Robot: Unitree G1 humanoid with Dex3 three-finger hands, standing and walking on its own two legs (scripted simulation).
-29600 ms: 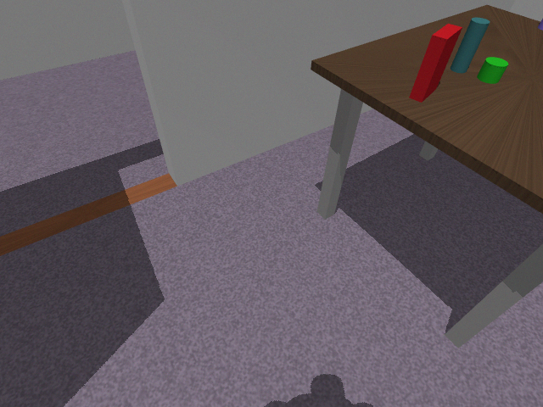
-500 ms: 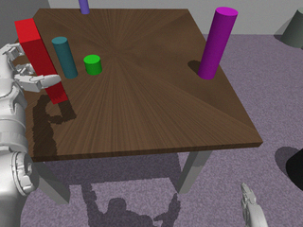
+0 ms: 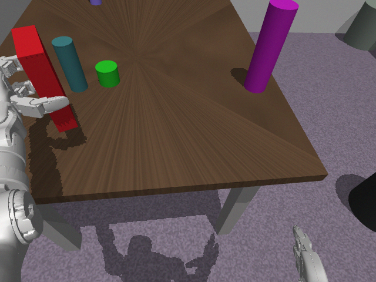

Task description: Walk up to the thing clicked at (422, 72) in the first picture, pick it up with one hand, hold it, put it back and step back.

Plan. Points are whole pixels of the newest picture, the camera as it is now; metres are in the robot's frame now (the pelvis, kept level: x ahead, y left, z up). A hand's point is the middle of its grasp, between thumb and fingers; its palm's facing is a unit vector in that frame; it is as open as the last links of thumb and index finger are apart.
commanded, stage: lower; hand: left
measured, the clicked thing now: (47, 82) +0.50 +0.24 +0.17
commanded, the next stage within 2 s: loosen in 1.08 s
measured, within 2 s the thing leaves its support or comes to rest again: rests again in 1.44 s
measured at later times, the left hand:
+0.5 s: hand (41, 94) +0.50 +0.26 +0.14, palm faces +0.31 -0.95 -0.03, open 13.1 cm
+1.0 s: hand (51, 99) +0.51 +0.26 +0.11, palm faces +0.27 -0.96 -0.04, open 13.1 cm
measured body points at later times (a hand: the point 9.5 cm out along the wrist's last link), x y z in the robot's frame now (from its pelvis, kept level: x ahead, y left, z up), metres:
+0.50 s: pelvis -0.01 +0.00 -0.01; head +0.06 +0.02 +0.43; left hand +0.48 +0.31 +0.14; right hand +0.14 -0.27 -0.07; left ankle +0.00 +0.11 -0.73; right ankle +0.00 -0.15 -0.73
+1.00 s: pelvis +0.00 +0.00 -0.02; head +0.08 +0.03 +0.42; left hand +0.49 +0.31 +0.12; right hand +0.15 -0.26 -0.07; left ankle +0.00 +0.11 -0.73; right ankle +0.00 -0.15 -0.73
